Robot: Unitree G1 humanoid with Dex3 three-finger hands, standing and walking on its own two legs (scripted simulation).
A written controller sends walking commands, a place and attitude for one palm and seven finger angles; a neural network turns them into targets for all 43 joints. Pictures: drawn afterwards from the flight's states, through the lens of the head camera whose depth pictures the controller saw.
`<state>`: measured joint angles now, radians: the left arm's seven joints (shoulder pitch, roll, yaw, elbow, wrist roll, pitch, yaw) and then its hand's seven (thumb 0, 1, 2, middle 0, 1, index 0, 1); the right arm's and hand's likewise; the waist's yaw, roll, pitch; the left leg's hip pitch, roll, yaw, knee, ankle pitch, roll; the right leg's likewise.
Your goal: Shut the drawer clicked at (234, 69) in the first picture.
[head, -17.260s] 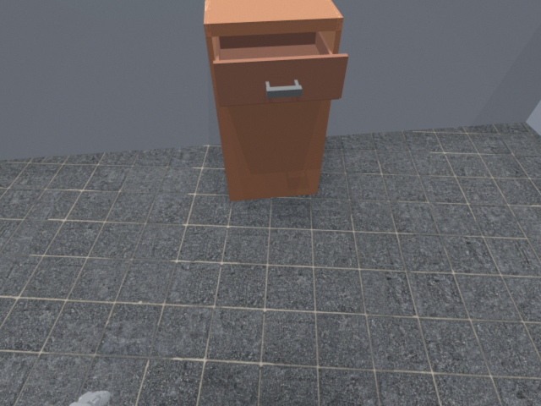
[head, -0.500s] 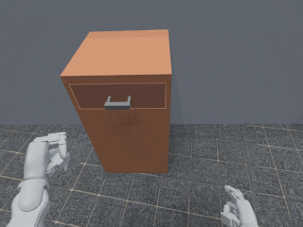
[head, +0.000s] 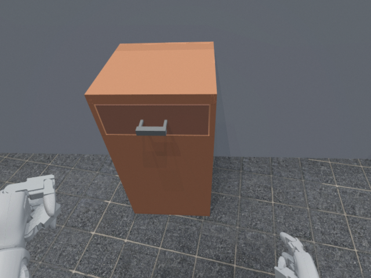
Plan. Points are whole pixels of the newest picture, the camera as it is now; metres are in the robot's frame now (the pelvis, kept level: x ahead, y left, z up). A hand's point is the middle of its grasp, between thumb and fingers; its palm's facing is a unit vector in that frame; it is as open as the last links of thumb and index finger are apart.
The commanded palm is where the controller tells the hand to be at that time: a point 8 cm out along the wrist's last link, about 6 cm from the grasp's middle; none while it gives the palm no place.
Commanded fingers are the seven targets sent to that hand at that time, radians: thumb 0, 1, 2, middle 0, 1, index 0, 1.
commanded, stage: step back with the hand held close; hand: left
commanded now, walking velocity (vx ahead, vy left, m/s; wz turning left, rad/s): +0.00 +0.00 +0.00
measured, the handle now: (152, 126) +0.61 +0.21 -0.05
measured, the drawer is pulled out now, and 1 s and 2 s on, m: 0.00 0.00 0.00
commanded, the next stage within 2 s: stop stepping back and stand still in 1.24 s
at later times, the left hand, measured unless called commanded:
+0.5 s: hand (40, 214) +0.17 +0.26 +0.14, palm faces +0.30 -0.81 -0.51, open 3.2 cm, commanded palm +0.10 +0.31 +0.17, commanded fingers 0.00 0.90 0.90 -1.40 -1.60 -1.40 -1.60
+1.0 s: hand out of the picture +0.10 +0.28 +0.16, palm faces +0.35 -0.81 -0.47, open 3.2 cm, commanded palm +0.03 +0.32 +0.17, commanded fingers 0.00 0.90 0.90 -1.40 -1.60 -1.40 -1.60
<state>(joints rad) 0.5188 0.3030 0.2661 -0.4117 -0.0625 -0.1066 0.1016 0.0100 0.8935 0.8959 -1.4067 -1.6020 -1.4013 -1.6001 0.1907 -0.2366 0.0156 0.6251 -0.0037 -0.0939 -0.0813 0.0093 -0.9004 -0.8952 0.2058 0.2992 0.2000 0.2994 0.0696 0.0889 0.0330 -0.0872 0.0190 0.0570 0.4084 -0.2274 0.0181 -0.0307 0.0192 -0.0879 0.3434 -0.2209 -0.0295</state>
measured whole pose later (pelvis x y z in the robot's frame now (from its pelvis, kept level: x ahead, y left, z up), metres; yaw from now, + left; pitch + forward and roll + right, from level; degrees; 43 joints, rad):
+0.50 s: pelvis -0.03 +0.03 -0.01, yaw -1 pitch +1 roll -1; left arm 0.64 0.39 0.36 -0.55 -0.05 -0.17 0.11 0.01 0.89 0.90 -1.40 -1.60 -1.40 -1.60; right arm 0.17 -0.22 -0.02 0.54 0.00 0.01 -0.08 0.01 -0.90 -0.90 0.21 0.30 0.20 0.30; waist 0.01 0.04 0.05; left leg -0.30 -0.01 0.09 0.49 -0.21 0.06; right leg -0.27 -0.02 -0.06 0.47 -0.21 0.01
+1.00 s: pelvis -0.10 +0.04 -0.01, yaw +2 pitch +1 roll -4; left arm 0.60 0.41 0.39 -0.60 -0.01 -0.24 0.15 0.01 0.89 0.90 -1.41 -1.60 -1.40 -1.60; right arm 0.24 -0.20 -0.02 0.58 -0.02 -0.06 -0.10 0.01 -0.90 -0.90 0.21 0.30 0.20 0.30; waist -0.04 0.03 0.01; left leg -0.44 -0.01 -0.01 0.54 -0.12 0.09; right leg -0.38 0.08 0.00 0.82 -0.36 0.01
